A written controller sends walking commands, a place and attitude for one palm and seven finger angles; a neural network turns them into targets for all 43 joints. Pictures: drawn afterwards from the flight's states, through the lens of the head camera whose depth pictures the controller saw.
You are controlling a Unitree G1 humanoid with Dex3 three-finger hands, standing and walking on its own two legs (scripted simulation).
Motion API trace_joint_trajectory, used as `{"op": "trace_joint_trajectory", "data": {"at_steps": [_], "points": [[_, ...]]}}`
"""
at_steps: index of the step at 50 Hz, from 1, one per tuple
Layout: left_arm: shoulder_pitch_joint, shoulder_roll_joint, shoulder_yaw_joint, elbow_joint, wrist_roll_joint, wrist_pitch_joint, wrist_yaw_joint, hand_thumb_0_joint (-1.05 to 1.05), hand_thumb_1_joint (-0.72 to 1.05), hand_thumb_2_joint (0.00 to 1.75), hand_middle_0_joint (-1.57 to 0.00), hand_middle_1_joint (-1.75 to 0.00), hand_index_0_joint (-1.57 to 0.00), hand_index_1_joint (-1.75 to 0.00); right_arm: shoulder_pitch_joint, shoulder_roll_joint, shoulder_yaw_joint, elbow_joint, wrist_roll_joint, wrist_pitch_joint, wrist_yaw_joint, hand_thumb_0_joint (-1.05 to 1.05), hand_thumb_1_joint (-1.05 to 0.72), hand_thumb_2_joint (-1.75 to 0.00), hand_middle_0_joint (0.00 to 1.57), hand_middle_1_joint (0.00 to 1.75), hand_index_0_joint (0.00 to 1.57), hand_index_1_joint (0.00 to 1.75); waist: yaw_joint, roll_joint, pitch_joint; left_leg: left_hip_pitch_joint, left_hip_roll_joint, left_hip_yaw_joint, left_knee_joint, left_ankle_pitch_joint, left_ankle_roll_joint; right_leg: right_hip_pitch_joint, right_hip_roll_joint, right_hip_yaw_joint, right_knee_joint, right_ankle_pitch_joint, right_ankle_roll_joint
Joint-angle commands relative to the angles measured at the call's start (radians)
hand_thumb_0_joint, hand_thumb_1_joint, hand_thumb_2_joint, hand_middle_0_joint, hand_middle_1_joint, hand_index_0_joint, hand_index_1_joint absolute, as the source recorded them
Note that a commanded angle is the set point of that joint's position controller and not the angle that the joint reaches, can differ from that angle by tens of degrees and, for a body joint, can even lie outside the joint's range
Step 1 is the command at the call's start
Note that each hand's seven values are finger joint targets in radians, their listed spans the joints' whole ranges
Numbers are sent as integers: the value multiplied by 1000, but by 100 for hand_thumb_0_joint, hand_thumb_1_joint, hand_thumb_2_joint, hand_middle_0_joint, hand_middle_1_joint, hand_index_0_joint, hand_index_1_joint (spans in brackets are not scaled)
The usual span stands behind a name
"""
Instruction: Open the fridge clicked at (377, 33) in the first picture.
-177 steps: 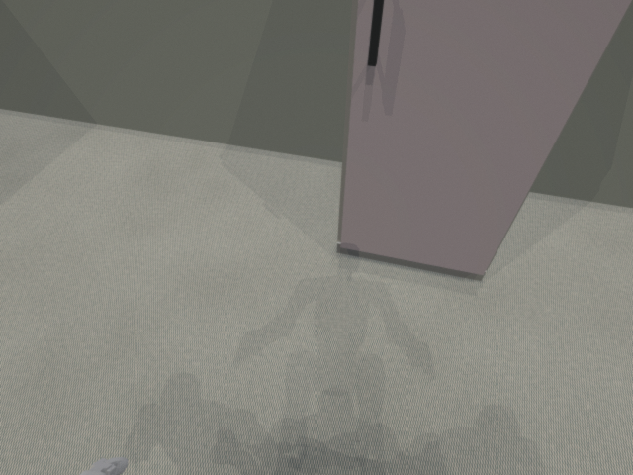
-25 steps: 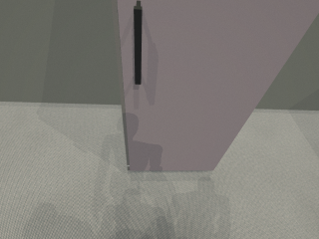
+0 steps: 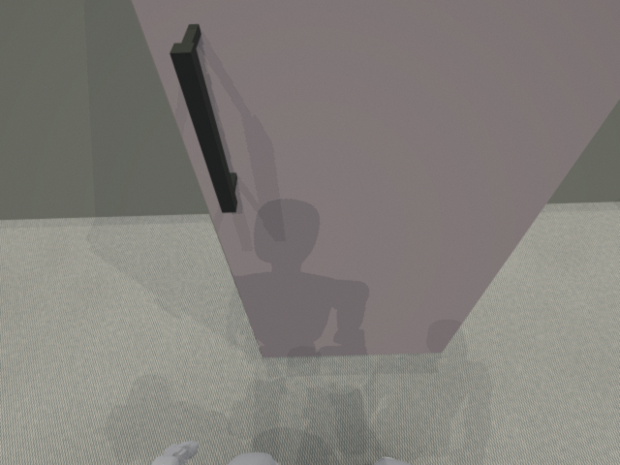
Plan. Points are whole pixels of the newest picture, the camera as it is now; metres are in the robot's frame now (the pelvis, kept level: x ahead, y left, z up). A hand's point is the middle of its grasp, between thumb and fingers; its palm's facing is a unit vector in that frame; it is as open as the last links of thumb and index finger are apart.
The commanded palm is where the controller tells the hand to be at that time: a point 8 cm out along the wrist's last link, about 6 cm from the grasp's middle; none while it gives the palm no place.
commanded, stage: come to a stop and stand still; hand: left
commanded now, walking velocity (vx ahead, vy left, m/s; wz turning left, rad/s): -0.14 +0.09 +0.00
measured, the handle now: (213, 132) +0.45 +0.13 +0.20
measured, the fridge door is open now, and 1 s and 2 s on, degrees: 0 0 0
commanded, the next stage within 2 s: none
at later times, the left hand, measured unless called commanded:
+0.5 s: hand out of the picture -0.06 +0.27 -0.17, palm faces +0.04 -0.97 -0.22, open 7.4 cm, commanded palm none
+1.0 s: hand out of the picture -0.10 +0.20 -0.16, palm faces +0.01 -0.99 -0.14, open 7.4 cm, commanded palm none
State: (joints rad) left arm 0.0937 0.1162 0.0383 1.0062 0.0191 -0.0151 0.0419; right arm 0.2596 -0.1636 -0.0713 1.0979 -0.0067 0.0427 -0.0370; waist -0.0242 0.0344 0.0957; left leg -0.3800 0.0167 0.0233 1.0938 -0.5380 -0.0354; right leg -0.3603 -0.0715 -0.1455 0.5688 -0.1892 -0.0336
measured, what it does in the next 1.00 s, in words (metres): walks backwards: left foot, then right foot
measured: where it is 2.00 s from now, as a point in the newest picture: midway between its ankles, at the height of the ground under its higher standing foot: outside the picture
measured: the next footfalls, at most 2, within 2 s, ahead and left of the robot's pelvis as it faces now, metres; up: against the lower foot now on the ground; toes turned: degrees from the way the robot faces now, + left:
left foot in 0.22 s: +0.03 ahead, +0.15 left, +0.00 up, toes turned +2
right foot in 0.58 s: -0.06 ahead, -0.06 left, +0.00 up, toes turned -3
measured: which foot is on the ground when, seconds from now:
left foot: up 0.00-0.20, down 0.22-1.00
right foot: down 0.00-0.22, up 0.24-0.56, down 0.58-1.00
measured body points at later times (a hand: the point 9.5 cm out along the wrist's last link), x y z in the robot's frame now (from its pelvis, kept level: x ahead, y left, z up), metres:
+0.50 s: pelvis -0.04 +0.07 +0.01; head -0.03 +0.09 +0.46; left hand -0.06 +0.32 -0.15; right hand +0.01 -0.16 -0.13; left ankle -0.01 +0.15 -0.73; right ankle -0.08 -0.06 -0.70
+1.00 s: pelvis -0.08 +0.06 +0.01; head -0.10 +0.05 +0.46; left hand -0.10 +0.25 -0.15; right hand -0.15 -0.15 -0.15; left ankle -0.01 +0.15 -0.73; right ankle -0.10 -0.06 -0.73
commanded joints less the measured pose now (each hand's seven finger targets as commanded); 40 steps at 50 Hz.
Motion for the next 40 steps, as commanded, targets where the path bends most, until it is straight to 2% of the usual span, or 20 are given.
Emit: {"op": "trace_joint_trajectory", "data": {"at_steps": [1, 6, 9, 10, 11, 12, 13, 15, 16, 18, 23, 26, 27, 28, 29, 30, 31, 34, 36, 40], "points": [[82, 218, 58, -56, 13, 21, 19, 0, 90, 90, -20, -30, -20, -30, 80, -34, -10, -74, -12, 21, 19, 0, -90, -90, 20, 30, 20, 30, 26, -194, -147, -12, 17, -26, 3, 60, -14, 70, -292, 220, -213, 469, -154], [63, 242, 63, -90, 23, 32, 7, 0, 90, 90, -20, -30, -20, -30, 37, -50, -6, -129, -8, 1, 28, 0, -90, -90, 20, 30, 20, 30, 27, -232, -152, 61, 16, 7, -218, 85, -1, 47, -263, 234, -235, 189, -137], [54, 240, 60, -97, 14, 46, -2, 0, 90, 90, -20, -30, -20, -30, 106, -63, -1, -122, -7, -17, 28, 0, -90, -90, 20, 30, 20, 30, -14, -181, -142, 242, 0, 54, -557, 262, 9, -49, -198, 208, -166, -53, -62], [67, 205, 50, -103, 5, 53, -7, 0, 90, 90, -20, -30, -20, -30, 117, -104, -4, -125, -10, -25, 28, 0, -90, -90, 20, 30, 20, 30, -16, -47, -120, 267, 49, -20, -684, 250, 22, -106, -129, 164, -63, -173, -19], [98, 140, 43, -115, -4, 62, -13, 0, 90, 90, -20, -30, -20, -30, 75, -191, -18, -157, -23, -31, 27, 0, -90, -90, 20, 30, 20, 30, -6, 250, -68, 154, 270, -309, -855, 202, 93, -182, 6, 65, 135, -311, 49], [80, 147, 41, -119, 0, 72, -11, 0, 90, 90, -20, -30, -20, -30, -19, -235, -20, -201, -27, -26, 19, 0, -90, -90, 20, 30, 20, 30, -2, 286, -18, -41, 352, -397, -939, 165, 165, -123, 43, 136, 301, -347, 55], [91, 153, 46, -109, 9, 76, -7, 0, 90, 90, -20, -30, -20, -30, -75, -212, -15, -208, -31, -29, 10, 0, -90, -90, 20, 30, 20, 30, 26, 250, -9, -87, 326, -364, -935, 167, 180, -94, 43, 191, 405, -324, 41], [175, 161, 53, -59, 12, 70, -17, 0, 90, 90, -20, -30, -20, -30, -144, -165, 8, -213, -26, -35, 2, 0, -90, -90, 20, 30, 20, 30, 72, 119, -17, -34, 232, -215, -881, 218, 168, -99, 56, 196, 517, -222, 46], [203, 159, 48, -39, 12, 64, -18, 0, 90, 90, -20, -30, -20, -30, -134, -153, 12, -208, -21, -40, 2, 0, -90, -90, 20, 30, 20, 30, 68, 95, -41, 26, 199, -166, -868, 271, 159, -100, 53, 187, 518, -195, 52], [219, 151, 34, -23, 7, 57, -18, 0, 90, 90, -20, -30, -20, -30, -105, -135, 16, -182, -11, -47, 0, 0, -90, -90, 20, 30, 20, 30, 58, 69, -70, 127, 197, -144, -856, 358, 176, -95, 37, 171, 442, -196, 64], [188, 121, 2, -2, 2, 47, -11, 0, 90, 90, -20, -30, -20, -30, 11, -127, 12, -104, -8, -50, -5, 0, -90, -90, 20, 30, 20, 30, 2, 80, -97, 287, 237, -210, -847, 499, 215, 3, 17, 138, 109, -273, 65], [271, 110, -7, 58, -3, 38, -3, 0, 90, 90, -20, -30, -20, -30, 17, -130, 13, -69, -1, -53, -2, 0, -90, -90, 20, 30, 20, 30, 28, 59, -132, 280, 202, -194, -829, 488, 173, 138, 23, 132, -115, -140, 53], [307, 114, -9, 81, -3, 29, 1, 0, 90, 90, -20, -30, -20, -30, 9, -119, 18, -61, 5, -56, 0, 0, -90, -90, 20, 30, 20, 30, 42, 30, -132, 252, 176, -169, -805, 452, 141, 198, 10, 142, -229, -40, 47], [310, 132, -11, 96, -2, 19, 5, 0, 90, 90, -20, -30, -20, -30, 22, -90, 21, -49, 11, -58, 5, 0, -90, -90, 20, 30, 20, 30, 30, -5, -124, 195, 139, -141, -792, 431, 103, 259, -32, 189, -271, 27, 31], [301, 138, -16, 104, -5, 13, 7, 0, 90, 90, -20, -30, -20, -30, 19, -75, 29, -43, 13, -59, 9, 0, -90, -90, 20, 30, 20, 30, 20, -11, -93, 193, 103, -109, -796, 399, 70, 227, -74, 218, -267, 37, 9], [287, 136, -20, 113, -6, 8, 4, 0, 90, 90, -20, -30, -20, -30, 16, -70, 32, -32, 9, -57, 11, 0, -90, -90, 20, 30, 20, 30, 11, -49, -77, 229, 83, -89, -799, 402, 55, 170, -72, 222, -255, 23, 0], [270, 125, -20, 115, -6, 3, 4, 0, 90, 90, -20, -30, -20, -30, 23, -75, 31, -21, 4, -54, 10, 0, -90, -90, 20, 30, 20, 30, 6, -139, -63, 260, 84, -75, -785, 404, 59, 125, -60, 227, -265, -9, 2], [256, 110, -26, 119, -7, 6, 5, 0, 90, 90, -20, -30, -20, -30, 52, -76, 36, 12, 3, -50, 11, 0, -90, -90, 20, 30, 20, 30, 0, -132, -9, 259, 87, -68, -805, 332, 60, 68, -50, 224, -288, -124, 11], [272, 102, -25, 123, -8, 9, 5, 0, 90, 90, -20, -30, -20, -30, 63, -72, 39, 26, 1, -47, 11, 0, -90, -90, 20, 30, 20, 30, 5, -84, 4, 237, 85, -77, -824, 266, 59, 55, -41, 224, -289, -178, 11], [305, 90, -23, 128, -6, 13, 6, 0, 90, 90, -20, -30, -20, -30, 84, -57, 40, 43, -3, -44, 9, 0, -90, -90, 20, 30, 20, 30, 16, -40, 28, 177, 88, -92, -847, 183, 60, 59, -29, 214, -283, -210, 11]]}}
